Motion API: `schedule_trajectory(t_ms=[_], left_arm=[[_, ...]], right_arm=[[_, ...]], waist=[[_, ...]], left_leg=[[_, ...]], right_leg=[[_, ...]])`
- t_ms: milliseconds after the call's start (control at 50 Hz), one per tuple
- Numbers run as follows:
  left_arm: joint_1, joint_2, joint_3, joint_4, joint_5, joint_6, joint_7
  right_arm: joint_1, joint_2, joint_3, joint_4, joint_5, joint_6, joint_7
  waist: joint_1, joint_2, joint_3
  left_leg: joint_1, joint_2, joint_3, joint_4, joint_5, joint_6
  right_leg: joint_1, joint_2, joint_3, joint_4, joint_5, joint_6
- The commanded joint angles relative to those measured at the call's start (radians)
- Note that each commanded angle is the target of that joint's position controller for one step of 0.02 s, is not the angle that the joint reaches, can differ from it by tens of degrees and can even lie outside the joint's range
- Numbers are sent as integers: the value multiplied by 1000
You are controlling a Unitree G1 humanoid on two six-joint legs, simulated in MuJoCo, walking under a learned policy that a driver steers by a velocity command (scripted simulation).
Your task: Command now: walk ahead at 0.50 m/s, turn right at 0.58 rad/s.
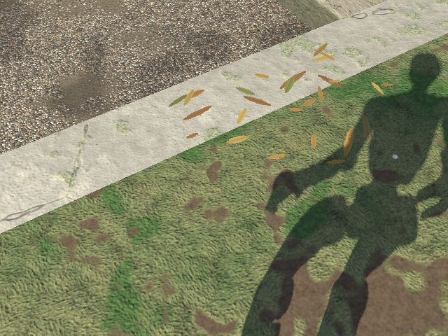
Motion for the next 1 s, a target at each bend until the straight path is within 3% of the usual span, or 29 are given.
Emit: schedule_trajectory(t_ms=[20, 60, 100, 200, 260, 320, 340, 360, 380, 400, 420, 440, 460, 480, 500, 540, 600, 680, 740, 780, 820, 840, 860, 880, 900, 920, 940, 960, 1000], left_arm=[[5, 123, 30, -83, 15, -26, 14], [21, 135, 32, -76, 7, -31, 25], [53, 156, 38, -62, 5, -30, 40], [117, 166, 43, -24, -2, -19, 52], [150, 139, 35, 8, -4, -16, 54], [163, 141, 36, 33, 4, -7, 55], [153, 144, 36, 36, 5, -2, 54], [139, 137, 32, 35, 6, 2, 53], [134, 116, 20, 26, 15, 4, 54], [233, 70, 3, 12, 17, -5, 54], [270, 60, -7, 17, 13, -20, 52], [176, 132, 5, -2, -2, -35, 47], [59, 142, 4, -26, -8, -48, 42], [-14, 128, 2, -46, 6, -60, 40], [-24, 123, 6, -51, 25, -65, 41], [-5, 94, 2, -53, 36, -67, 39], [-58, 57, -11, -72, 35, -60, 42], [-203, 31, -24, -96, 23, -69, 32], [-280, 42, -21, -112, 11, -79, 19], [-294, 63, -11, -116, 7, -86, 15], [-242, 90, 3, -103, 3, -93, 17], [-160, 113, 17, -82, 7, -95, 23], [-25, 155, 33, -64, 22, -98, 32], [109, 238, 55, -46, 37, -88, 40], [146, 213, 52, -13, 17, -73, 29], [91, 128, 31, -26, 10, -70, 30], [45, 93, 20, -29, 14, -64, 31], [4, 71, 10, -21, 19, -62, 29], [-35, 53, 5, -5, 29, -64, 27]], right_arm=[[-3, -121, -31, -77, -16, -17, 0], [-15, -97, -27, -79, -29, 2, -1], [-89, -76, -20, -103, -33, 10, -4], [-247, -47, -5, -151, -18, 0, 10], [-256, -65, -7, -156, -12, -14, 26], [-230, -87, -13, -153, -11, -20, 36], [-195, -98, -18, -146, -12, -22, 35], [-108, -121, -33, -120, -17, -25, 31], [32, -157, -46, -91, -25, -27, 29], [171, -239, -66, -76, -37, -26, 30], [224, -216, -65, -40, -4, -16, 44], [175, -152, -44, -54, 21, -12, 44], [124, -122, -36, -74, 9, -2, 38], [91, -113, -31, -81, -6, 4, 34], [78, -97, -25, -86, -13, 4, 29], [86, -90, -21, -90, -12, 8, 19], [120, -124, -33, -81, 1, 13, 0], [175, -145, -42, -66, 10, 32, -21], [235, -137, -41, -52, 15, 48, -27], [246, -135, -43, -52, 16, 56, -31], [224, -139, -48, -61, 16, 62, -33], [207, -122, -43, -71, 13, 62, -32], [186, -81, -28, -91, 2, 58, -27], [273, -7, -5, -115, 2, 49, -27], [330, -31, 1, -133, 19, 44, -26], [269, -118, -23, -117, 27, 47, -27], [189, -134, -30, -129, 18, 53, -26], [151, -120, -31, -141, 9, 57, -23], [136, -83, -31, -157, 8, 68, -10]], waist=[[-14, -67, -148], [-19, -50, -128], [2, -48, -92], [64, -89, -53], [77, -104, -58], [68, -141, -42], [49, -152, -50], [2, -142, -101], [-59, -108, -225], [-58, 96, -396], [-54, 310, -423], [-70, 182, -293], [-79, 77, -190], [-64, 7, -101], [-39, 5, -90], [-11, 58, -107], [-16, 62, -98], [-63, 66, -79], [-87, 72, -77], [-78, 83, -77], [-34, 107, -86], [12, 103, -126], [81, 63, -239], [87, -141, -400], [65, -339, -430], [77, -201, -278], [77, -126, -174], [56, -93, -108], [18, -129, -63]], left_leg=[[-236, 63, -70, -68, 108, -2], [-224, 50, -49, -151, 156, -36], [-249, 30, -42, -286, 264, -66], [-151, -37, -36, -596, 497, -77], [-147, -31, -47, -662, 517, -51], [-158, -28, -23, -680, 393, 5], [-119, -43, 3, -695, 342, 30], [-3, -75, 39, -726, 337, 63], [222, -22, -21, -686, 387, 115], [594, 173, -381, -685, 345, 266], [738, 288, -767, -872, 120, 365], [673, 277, -768, -912, -50, 321], [548, 236, -632, -918, -25, 282], [419, 191, -532, -937, 86, 268], [359, 158, -473, -946, 185, 255], [313, 109, -406, -968, 317, 255], [254, 93, -337, -984, 427, 265], [175, 42, -275, -972, 419, 212], [191, 49, -315, -928, 375, 194], [236, 66, -372, -886, 338, 181], [251, 73, -409, -827, 366, 161], [229, 38, -391, -749, 421, 137], [144, -6, -338, -548, 394, 106], [-129, -136, -199, -224, 99, 39], [-336, -119, -146, -22, -213, 21], [-402, -59, -161, 60, -140, 14], [-400, -28, -128, 69, -56, 7], [-379, -3, -115, 37, 0, 0], [-318, 39, -104, -19, 60, -5]], right_leg=[[281, -255, 411, -310, 112, -194], [219, -233, 347, -327, 200, -201], [190, -208, 304, -336, 207, -188], [140, -164, 278, -316, 77, -125], [230, -208, 307, -258, 59, -118], [345, -266, 329, -206, 189, -104], [372, -266, 318, -166, 310, -92], [386, -228, 275, -59, 501, -70], [323, -180, 222, 142, 541, -41], [25, -58, 150, 492, 263, 35], [-238, 40, 124, 730, -352, 91], [-364, -30, 173, 799, -339, 79], [-378, -70, 151, 778, -260, 72], [-376, -97, 126, 705, -210, 70], [-334, -129, 126, 620, -160, 72], [-266, -137, 110, 513, -131, 93], [-250, -124, 75, 337, -90, 134], [-146, -77, 68, 79, 174, 157], [-87, -45, 77, -12, 228, 154], [-56, -40, 96, -65, 189, 140], [33, -46, 94, -108, 136, 109], [159, -57, 85, -146, 136, 79], [384, -167, 168, -112, 112, 21], [736, -388, 481, -110, 19, -103], [786, -512, 785, -196, -193, -184], [658, -467, 697, -230, -292, -149], [536, -418, 541, -246, -213, -113], [429, -374, 438, -277, -107, -99], [299, -323, 300, -331, 0, -88]])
